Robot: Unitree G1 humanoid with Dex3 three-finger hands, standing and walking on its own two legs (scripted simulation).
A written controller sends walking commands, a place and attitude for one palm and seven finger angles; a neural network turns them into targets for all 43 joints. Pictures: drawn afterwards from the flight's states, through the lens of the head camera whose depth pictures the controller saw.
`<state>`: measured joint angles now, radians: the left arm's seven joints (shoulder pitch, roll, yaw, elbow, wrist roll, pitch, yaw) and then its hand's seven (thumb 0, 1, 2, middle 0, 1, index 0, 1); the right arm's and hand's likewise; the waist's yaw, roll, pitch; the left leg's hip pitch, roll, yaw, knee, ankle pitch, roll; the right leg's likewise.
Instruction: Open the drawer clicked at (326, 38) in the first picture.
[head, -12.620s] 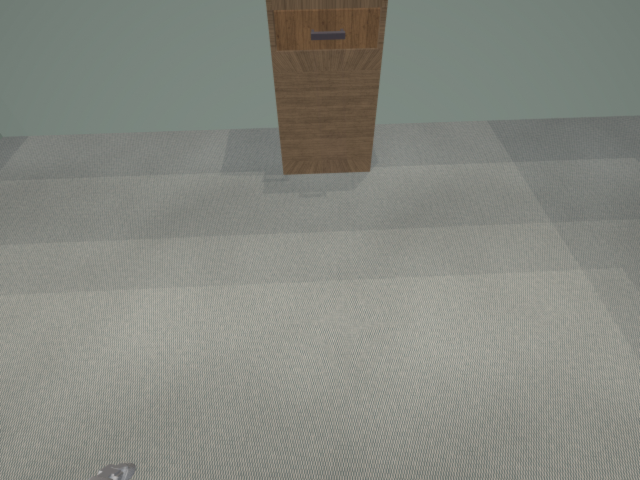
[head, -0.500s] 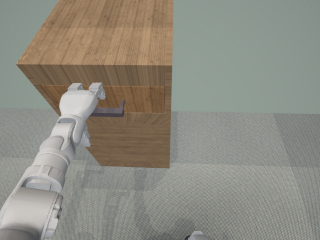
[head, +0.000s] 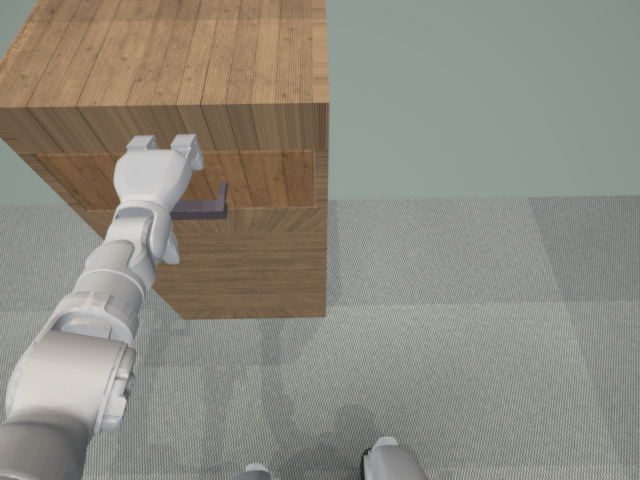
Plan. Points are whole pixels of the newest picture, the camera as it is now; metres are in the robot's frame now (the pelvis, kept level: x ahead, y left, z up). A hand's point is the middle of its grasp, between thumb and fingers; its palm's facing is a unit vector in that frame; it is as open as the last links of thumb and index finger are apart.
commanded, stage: move the hooked fingers above the handle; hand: left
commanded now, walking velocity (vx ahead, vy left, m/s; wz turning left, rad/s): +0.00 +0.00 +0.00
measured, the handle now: (186, 199) +0.53 +0.18 -0.04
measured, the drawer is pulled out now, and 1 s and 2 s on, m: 0.00 0.00 0.00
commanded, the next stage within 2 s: lower the fingers behind the handle in 0.80 s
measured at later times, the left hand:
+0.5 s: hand (159, 209) +0.48 +0.20 +0.01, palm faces -0.05 -0.02 -1.00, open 13.8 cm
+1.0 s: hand (164, 211) +0.47 +0.19 +0.01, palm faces -0.05 -0.01 -1.00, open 13.8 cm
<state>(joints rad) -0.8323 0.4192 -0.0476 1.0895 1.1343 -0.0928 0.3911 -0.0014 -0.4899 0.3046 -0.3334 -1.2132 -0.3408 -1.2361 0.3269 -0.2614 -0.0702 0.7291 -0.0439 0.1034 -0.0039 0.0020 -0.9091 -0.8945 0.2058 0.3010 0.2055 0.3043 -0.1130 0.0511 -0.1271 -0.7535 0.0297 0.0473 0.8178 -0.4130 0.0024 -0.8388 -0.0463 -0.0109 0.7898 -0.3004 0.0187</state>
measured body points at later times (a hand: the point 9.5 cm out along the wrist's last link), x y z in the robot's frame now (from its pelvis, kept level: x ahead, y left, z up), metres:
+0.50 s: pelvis +0.00 +0.00 +0.00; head +0.11 -0.01 +0.43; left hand +0.47 +0.20 +0.06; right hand +0.01 -0.28 -0.14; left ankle -0.02 +0.12 -0.70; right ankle +0.03 -0.13 -0.70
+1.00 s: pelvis +0.01 +0.00 +0.00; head +0.11 -0.02 +0.44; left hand +0.47 +0.19 +0.07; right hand +0.04 -0.27 -0.14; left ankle -0.02 +0.12 -0.70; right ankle +0.03 -0.13 -0.70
